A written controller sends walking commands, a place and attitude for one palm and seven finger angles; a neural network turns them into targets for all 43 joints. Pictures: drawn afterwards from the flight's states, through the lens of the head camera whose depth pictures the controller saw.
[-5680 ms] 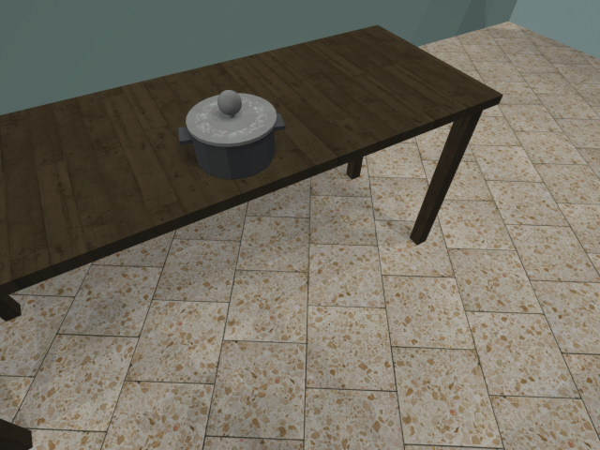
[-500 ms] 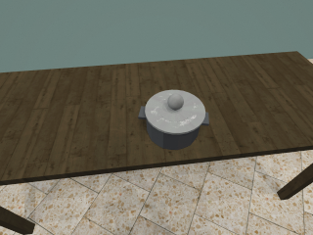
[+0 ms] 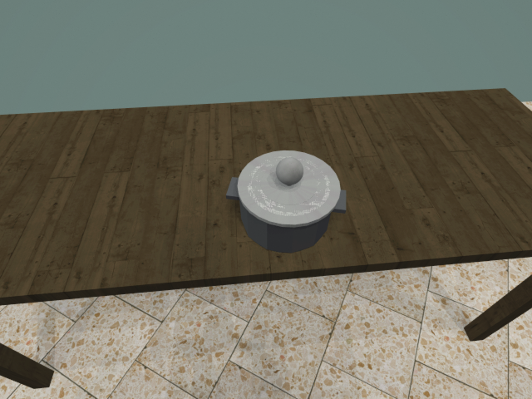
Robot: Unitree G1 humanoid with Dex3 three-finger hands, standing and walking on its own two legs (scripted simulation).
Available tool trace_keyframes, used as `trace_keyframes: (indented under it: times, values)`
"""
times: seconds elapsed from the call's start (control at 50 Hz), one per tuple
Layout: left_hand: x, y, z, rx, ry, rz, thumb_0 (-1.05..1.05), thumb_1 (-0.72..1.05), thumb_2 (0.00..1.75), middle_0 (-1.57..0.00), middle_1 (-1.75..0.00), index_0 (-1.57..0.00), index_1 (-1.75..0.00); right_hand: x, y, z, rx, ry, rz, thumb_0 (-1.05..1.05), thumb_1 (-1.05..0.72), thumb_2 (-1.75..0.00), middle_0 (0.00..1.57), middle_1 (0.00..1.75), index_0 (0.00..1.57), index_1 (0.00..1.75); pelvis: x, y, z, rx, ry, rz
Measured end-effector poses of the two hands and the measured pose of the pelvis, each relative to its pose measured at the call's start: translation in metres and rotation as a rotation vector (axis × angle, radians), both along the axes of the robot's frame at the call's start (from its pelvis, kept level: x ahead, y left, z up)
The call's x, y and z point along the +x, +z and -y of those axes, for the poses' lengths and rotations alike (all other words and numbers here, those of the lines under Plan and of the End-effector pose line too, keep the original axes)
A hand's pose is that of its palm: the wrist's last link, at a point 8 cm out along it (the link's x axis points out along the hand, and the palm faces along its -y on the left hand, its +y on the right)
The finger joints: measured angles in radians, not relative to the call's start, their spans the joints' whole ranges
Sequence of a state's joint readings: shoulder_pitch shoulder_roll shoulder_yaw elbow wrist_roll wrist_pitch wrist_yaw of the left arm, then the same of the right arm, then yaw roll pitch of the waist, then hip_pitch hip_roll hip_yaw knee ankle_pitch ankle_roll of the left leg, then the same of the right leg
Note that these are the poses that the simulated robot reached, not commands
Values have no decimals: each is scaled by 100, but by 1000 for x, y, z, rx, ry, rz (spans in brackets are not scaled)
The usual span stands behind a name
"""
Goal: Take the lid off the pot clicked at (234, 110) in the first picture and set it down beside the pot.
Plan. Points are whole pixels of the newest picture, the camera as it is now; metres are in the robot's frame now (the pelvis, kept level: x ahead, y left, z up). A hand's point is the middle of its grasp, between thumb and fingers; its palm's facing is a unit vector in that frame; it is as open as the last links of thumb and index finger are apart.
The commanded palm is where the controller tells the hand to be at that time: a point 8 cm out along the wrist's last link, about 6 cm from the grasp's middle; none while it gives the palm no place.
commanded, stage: look again from close up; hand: left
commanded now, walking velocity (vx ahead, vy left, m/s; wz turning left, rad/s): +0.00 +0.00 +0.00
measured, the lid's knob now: (289, 171) +0.49 -0.01 +0.07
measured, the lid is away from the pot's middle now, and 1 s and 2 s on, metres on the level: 0.00 0.00 0.00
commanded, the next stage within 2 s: shuffle to correct the standing spot in 0.62 s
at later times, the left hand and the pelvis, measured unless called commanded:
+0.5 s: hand out of the picture -0.02 +0.14 -0.17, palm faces +0.05 -0.98 -0.18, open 7.4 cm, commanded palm none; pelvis -0.01 -0.02 +0.00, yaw +0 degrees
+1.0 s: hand out of the picture -0.03 +0.14 -0.18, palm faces +0.08 -0.99 -0.15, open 7.4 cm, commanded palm none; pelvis +0.00 -0.01 +0.00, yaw +2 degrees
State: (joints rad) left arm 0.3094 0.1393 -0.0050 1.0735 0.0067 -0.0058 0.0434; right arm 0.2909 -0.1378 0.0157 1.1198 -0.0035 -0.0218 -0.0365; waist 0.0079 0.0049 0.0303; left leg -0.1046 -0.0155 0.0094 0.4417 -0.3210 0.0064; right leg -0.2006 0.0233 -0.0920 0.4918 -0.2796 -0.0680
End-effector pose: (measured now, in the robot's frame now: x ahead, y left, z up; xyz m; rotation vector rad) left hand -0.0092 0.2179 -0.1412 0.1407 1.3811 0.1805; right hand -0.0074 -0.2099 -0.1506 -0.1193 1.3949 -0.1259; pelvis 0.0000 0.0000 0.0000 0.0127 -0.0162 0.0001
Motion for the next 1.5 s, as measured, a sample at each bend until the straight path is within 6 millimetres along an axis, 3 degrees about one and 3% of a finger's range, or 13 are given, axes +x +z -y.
trace_keyframes:
  times: [0.38, 0.62, 0.9, 1.08, 1.4, 1.5]
  values:
    - [-18, -2, 23, -23, 4, -16, 1, 91, 89, -20, -30, -20, -30, -30, 1, 6, 26, -22, -50, 0, -92, -90, 20, 29, 20, 30, -10, 1, 18, -5, -1, -2]
    - [-23, -3, 25, -32, 10, -18, 1, 91, 89, -20, -30, -20, -30, -45, 3, -2, 33, -41, -75, 0, -91, -90, 20, 29, 20, 30, -12, 1, 16, -8, -2, -2]
    - [-28, -8, 24, -53, 22, -34, 1, 91, 89, -20, -30, -20, -30, -48, 5, -15, 40, -49, -81, 0, -91, -90, 20, 29, 20, 30, -11, 1, 10, -7, 12, -9]
    - [-29, -10, 35, -59, 61, -50, 0, 91, 89, -20, -30, -20, -30, -30, 1, -6, 35, -28, -93, 0, -91, -90, 20, 29, 20, 30, 1, -3, 18, -2, 49, -28]
    - [-24, -24, 67, -64, 171, -59, 0, 91, 89, -20, -30, -20, -30, 34, -4, 45, -41, 70, -64, 0, -91, -90, 20, 29, 20, 30, 22, -14, 48, -7, 144, -40]
    - [-16, -19, 73, -35, 179, -49, 1, 91, 89, -20, -30, -20, -30, 49, -8, 58, -42, 81, -42, 0, -91, -90, 20, 29, 20, 30, 27, -14, 59, -3, 144, -48]
